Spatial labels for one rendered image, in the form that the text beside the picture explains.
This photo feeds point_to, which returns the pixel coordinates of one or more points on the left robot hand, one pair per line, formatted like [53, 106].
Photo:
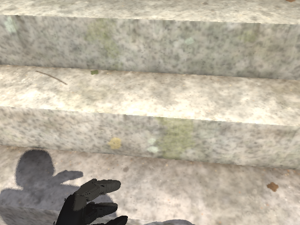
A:
[77, 211]

